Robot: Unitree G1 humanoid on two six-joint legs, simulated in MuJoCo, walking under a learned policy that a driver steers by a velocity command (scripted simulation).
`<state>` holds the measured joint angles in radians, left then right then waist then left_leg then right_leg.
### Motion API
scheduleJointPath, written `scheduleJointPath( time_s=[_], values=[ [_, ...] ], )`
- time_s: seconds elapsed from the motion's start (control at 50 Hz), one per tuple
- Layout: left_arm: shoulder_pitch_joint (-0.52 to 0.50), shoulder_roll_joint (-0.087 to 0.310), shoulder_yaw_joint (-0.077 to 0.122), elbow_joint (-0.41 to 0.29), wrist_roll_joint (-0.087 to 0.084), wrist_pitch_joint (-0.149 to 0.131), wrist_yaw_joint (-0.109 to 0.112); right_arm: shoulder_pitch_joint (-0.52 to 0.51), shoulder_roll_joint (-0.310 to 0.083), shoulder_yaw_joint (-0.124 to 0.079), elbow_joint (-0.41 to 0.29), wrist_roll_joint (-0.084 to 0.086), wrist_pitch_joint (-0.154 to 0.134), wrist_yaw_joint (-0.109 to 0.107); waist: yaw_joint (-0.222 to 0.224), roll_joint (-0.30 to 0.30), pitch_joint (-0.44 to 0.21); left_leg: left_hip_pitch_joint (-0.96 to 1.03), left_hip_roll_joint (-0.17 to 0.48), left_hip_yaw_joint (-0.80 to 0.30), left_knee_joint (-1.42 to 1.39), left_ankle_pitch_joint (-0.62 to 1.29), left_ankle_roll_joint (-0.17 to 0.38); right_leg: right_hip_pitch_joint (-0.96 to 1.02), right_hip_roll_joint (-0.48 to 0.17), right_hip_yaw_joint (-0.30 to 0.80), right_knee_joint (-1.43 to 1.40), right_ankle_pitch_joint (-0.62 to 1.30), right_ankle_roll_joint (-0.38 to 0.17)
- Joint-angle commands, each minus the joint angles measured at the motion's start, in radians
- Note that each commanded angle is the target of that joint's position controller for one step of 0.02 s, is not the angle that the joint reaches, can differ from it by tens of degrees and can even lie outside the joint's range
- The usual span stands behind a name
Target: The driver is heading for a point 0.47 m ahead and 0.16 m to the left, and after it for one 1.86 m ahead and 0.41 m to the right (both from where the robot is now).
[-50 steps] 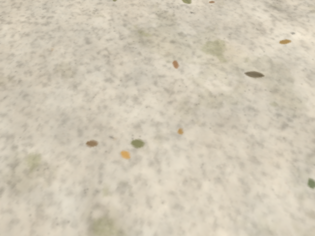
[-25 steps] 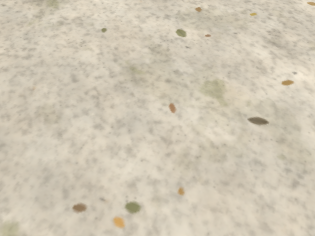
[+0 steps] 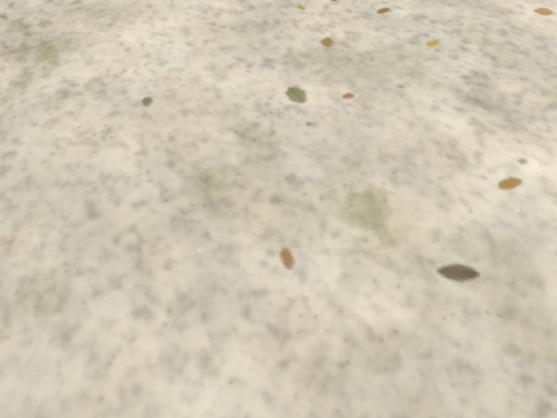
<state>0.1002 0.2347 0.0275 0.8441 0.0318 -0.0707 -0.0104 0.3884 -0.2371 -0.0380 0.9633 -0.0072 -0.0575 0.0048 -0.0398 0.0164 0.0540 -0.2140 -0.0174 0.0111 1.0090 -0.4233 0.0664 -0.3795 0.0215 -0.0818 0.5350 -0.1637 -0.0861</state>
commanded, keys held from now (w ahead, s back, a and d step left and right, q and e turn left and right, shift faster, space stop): w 0.18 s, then w+q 0.30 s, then q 0.04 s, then e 0.48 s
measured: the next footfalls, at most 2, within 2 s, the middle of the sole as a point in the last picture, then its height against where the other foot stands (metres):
left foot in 0.48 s outside the picture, level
right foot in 1.00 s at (307, 390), level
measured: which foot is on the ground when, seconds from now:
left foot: up 0.00-0.46, down 0.48-1.00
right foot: down 0.00-0.48, up 0.50-0.98, down 1.00-1.00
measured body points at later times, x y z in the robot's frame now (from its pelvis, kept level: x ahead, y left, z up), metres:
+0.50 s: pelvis +0.27 +0.03 -0.01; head +0.30 +0.04 +0.44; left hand +0.20 +0.27 -0.16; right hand +0.47 -0.19 -0.12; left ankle +0.36 +0.10 -0.73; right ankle +0.09 -0.07 -0.70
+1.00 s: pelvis +0.44 +0.05 +0.00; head +0.47 +0.04 +0.44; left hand +0.52 +0.30 -0.14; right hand +0.50 -0.21 -0.15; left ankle +0.37 +0.10 -0.73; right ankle +0.49 -0.03 -0.73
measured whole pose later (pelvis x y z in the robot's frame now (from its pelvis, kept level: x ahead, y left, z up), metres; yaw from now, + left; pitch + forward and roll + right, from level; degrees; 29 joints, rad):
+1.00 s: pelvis +0.44 +0.05 +0.00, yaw +1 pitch -1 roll +1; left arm 0.20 0.20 0.04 0.91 0.03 -0.01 0.00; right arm 0.23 -0.23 -0.05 0.95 -0.01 -0.02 -0.05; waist 0.00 0.00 0.07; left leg -0.13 -0.03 0.21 0.55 -0.40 0.08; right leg -0.34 0.01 -0.07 0.58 -0.20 -0.10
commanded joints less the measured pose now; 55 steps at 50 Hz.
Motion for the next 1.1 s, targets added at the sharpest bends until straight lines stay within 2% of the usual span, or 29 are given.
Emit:
scheduleJointPath(
  time_s=[0.02,0.06,0.12,0.2,0.28,0.36,0.38,0.42,0.44,0.46,0.48,0.5,0.52,0.54,0.56,0.58,0.6,0.64,0.7,0.76,0.84,0.94,0.98,1.0,1.02,1.04,1.06,1.08,1.1],
  values=[
    [0.160,0.106,0.034,0.025,-0.016,-0.004,0.005,-0.025,-0.094,-0.023,-0.076,-0.007,-0.013,0.006,0.057,-0.080,-0.053,-0.374,0.091,-0.059,0.144,0.088,0.014,0.326,-0.291,0.389,-0.336,-0.031,-0.137],
    [0.158,0.081,0.025,0.047,-0.018,-0.018,0.010,0.003,-0.070,-0.018,-0.059,-0.029,0.012,0.018,0.017,-0.096,-0.038,-0.294,0.107,-0.045,0.092,0.127,-0.011,0.235,-0.239,0.288,-0.375,0.073,-0.110],
    [0.212,0.111,0.034,0.083,-0.027,-0.036,0.008,-0.061,-0.063,-0.019,-0.079,-0.031,0.029,0.030,0.009,-0.075,-0.020,-0.348,0.124,-0.019,0.038,0.201,-0.039,0.235,-0.223,0.229,-0.420,0.138,-0.130],
    [0.273,0.109,0.032,0.116,-0.024,-0.032,0.008,-0.218,-0.061,-0.015,-0.128,-0.022,0.031,0.032,0.039,-0.065,0.025,-0.447,0.137,0.004,-0.122,0.331,-0.065,0.284,-0.202,0.166,-0.452,0.170,-0.125],
    [0.327,0.108,0.031,0.143,-0.015,-0.036,0.013,-0.327,-0.041,-0.001,-0.160,-0.012,0.026,0.033,0.074,-0.068,0.044,-0.425,0.098,0.017,-0.283,0.424,-0.042,0.339,-0.209,0.074,-0.453,0.249,-0.101],
    [0.361,0.104,0.028,0.170,-0.007,-0.033,0.029,-0.394,-0.048,0.000,-0.194,-0.020,0.019,0.034,0.086,-0.067,0.061,-0.426,0.074,0.050,-0.378,0.386,0.008,0.463,-0.250,0.016,-0.398,0.383,-0.081],
    [0.358,0.110,0.029,0.173,-0.006,-0.031,0.033,-0.392,-0.050,-0.001,-0.198,-0.022,0.017,0.034,0.080,-0.070,0.057,-0.409,0.063,0.064,-0.397,0.351,0.024,0.491,-0.258,-0.001,-0.364,0.458,-0.073],
    [0.335,0.134,0.034,0.172,-0.003,-0.027,0.040,-0.336,-0.062,-0.010,-0.188,-0.025,0.013,0.029,0.047,-0.090,0.014,-0.306,0.005,0.113,-0.418,0.257,0.065,0.525,-0.262,-0.040,-0.222,0.774,-0.054],
    [0.326,0.149,0.038,0.170,-0.001,-0.020,0.041,-0.257,-0.077,-0.020,-0.166,-0.028,0.010,0.025,0.012,-0.098,-0.037,-0.217,-0.034,0.133,-0.433,0.213,0.089,0.532,-0.259,-0.059,-0.084,0.904,-0.047],
    [0.316,0.158,0.040,0.163,-0.003,-0.011,0.042,-0.117,-0.096,-0.034,-0.122,-0.033,0.004,0.022,-0.046,-0.084,-0.113,-0.050,-0.066,0.135,-0.498,0.238,0.117,0.484,-0.240,-0.090,0.116,0.893,-0.029],
    [0.303,0.148,0.034,0.133,-0.008,-0.011,0.041,0.050,-0.167,-0.061,-0.079,-0.050,0.000,0.013,-0.114,-0.027,-0.210,0.211,0.048,-0.039,-0.527,0.203,0.177,0.277,-0.213,-0.103,0.392,0.644,-0.002],
    [0.358,0.052,0.017,0.075,-0.032,-0.019,0.022,0.071,-0.289,-0.095,-0.092,-0.048,0.005,0.003,-0.062,0.220,-0.307,0.508,0.359,-0.579,-0.594,0.339,0.354,-0.150,0.004,-0.104,0.814,-0.152,0.060],
    [0.270,0.131,0.036,0.061,-0.017,-0.027,0.021,0.034,-0.266,-0.092,-0.092,0.001,0.018,0.007,-0.065,0.103,-0.331,0.506,0.376,-0.706,-0.677,0.532,0.373,-0.263,0.026,0.103,0.918,-0.325,0.060],
    [0.239,0.108,0.030,0.050,-0.028,-0.033,0.020,-0.053,-0.225,-0.080,-0.102,0.005,0.018,0.001,-0.022,0.048,-0.200,0.379,0.372,-0.488,-0.656,0.733,0.339,-0.291,-0.047,0.117,0.894,-0.244,0.056],
    [0.239,0.089,0.023,0.065,-0.030,-0.036,0.023,-0.091,-0.139,-0.056,-0.101,0.000,0.012,0.001,0.004,-0.037,-0.135,0.258,0.332,-0.367,-0.665,0.907,0.291,-0.236,-0.076,0.113,0.813,-0.203,0.057],
    [0.251,0.073,0.022,0.081,-0.022,-0.022,0.025,-0.119,-0.093,-0.041,-0.095,0.003,0.006,-0.002,0.037,-0.048,-0.087,0.160,0.287,-0.263,-0.690,0.960,0.240,-0.177,-0.096,0.113,0.736,-0.203,0.061],
    [0.272,0.064,0.020,0.090,-0.008,0.000,0.024,-0.137,-0.059,-0.027,-0.086,0.004,-0.001,-0.006,0.062,-0.026,-0.076,0.083,0.255,-0.188,-0.720,0.973,0.203,-0.105,-0.103,0.113,0.671,-0.200,0.068],
    [0.300,0.044,0.021,0.110,-0.004,0.034,0.017,-0.115,-0.072,-0.021,-0.064,-0.007,-0.020,-0.007,0.078,-0.003,-0.078,0.026,0.232,-0.105,-0.738,1.080,0.177,-0.027,-0.074,0.106,0.609,-0.172,0.074],
    [0.281,0.036,0.023,0.115,-0.013,0.051,0.014,-0.116,-0.105,-0.020,-0.052,-0.014,-0.025,-0.013,0.087,0.030,-0.077,0.048,0.209,-0.003,-0.742,1.134,0.136,-0.053,-0.050,0.108,0.492,-0.085,0.073],
    [0.180,0.038,0.020,0.084,-0.012,0.054,0.011,-0.141,-0.100,-0.013,-0.058,-0.004,-0.014,-0.025,0.065,0.070,-0.065,0.078,0.186,0.069,-0.737,1.075,0.093,-0.067,-0.055,0.068,0.336,0.016,0.070],
    [0.106,0.034,0.016,0.048,-0.009,0.061,0.010,-0.094,-0.111,-0.018,-0.037,-0.004,0.004,-0.046,0.026,0.070,-0.069,0.169,0.222,0.087,-0.695,1.029,0.104,-0.072,-0.051,0.031,0.219,0.030,0.059],
    [0.118,0.047,0.028,0.028,-0.004,0.066,0.012,-0.095,-0.132,-0.035,-0.032,-0.008,0.036,-0.061,0.025,0.073,-0.039,0.223,0.283,0.065,-0.555,1.012,0.124,-0.055,-0.025,0.006,0.116,-0.143,0.008],
    [0.190,0.053,0.036,0.034,-0.004,0.055,0.014,-0.109,-0.148,-0.044,-0.038,-0.006,0.044,-0.065,0.071,0.037,-0.070,0.185,0.263,0.093,-0.383,1.000,0.078,0.065,-0.009,0.019,-0.024,-0.046,-0.032],
    [0.263,0.119,0.056,0.042,-0.003,0.045,0.022,-0.108,-0.155,-0.048,-0.059,-0.008,0.043,-0.063,0.104,-0.066,-0.132,0.076,0.197,0.143,-0.171,0.829,0.019,0.215,-0.092,0.161,-0.084,0.312,-0.088],
    [0.284,0.249,0.092,0.026,-0.007,0.048,0.030,-0.107,-0.086,-0.035,-0.115,0.004,0.048,-0.054,0.094,-0.275,-0.182,-0.227,-0.018,0.187,0.140,0.020,-0.050,0.396,-0.371,0.523,-0.106,0.902,-0.278],
    [0.320,0.228,0.091,0.039,-0.042,0.060,0.024,-0.132,-0.072,-0.026,-0.121,-0.011,0.068,-0.053,0.112,-0.198,-0.264,-0.261,-0.040,0.000,0.248,-0.264,-0.060,0.384,-0.423,0.589,-0.139,0.875,-0.362],
    [0.268,0.205,0.091,0.029,-0.037,0.070,0.025,-0.157,-0.072,-0.027,-0.121,-0.009,0.075,-0.051,0.094,-0.114,-0.167,-0.307,-0.002,-0.038,0.291,-0.209,-0.069,0.316,-0.377,0.513,-0.157,0.715,-0.346],
    [0.194,0.161,0.079,0.013,-0.029,0.081,0.031,-0.189,-0.079,-0.029,-0.126,-0.006,0.073,-0.050,0.073,-0.059,-0.082,-0.336,0.023,-0.048,0.242,-0.130,-0.075,0.240,-0.312,0.450,-0.190,0.545,-0.291],
    [0.141,0.131,0.070,-0.002,-0.028,0.090,0.037,-0.205,-0.099,-0.035,-0.132,-0.010,0.070,-0.051,0.051,-0.052,-0.044,-0.337,0.038,-0.046,0.173,-0.069,-0.082,0.198,-0.251,0.404,-0.210,0.438,-0.236]
  ],
)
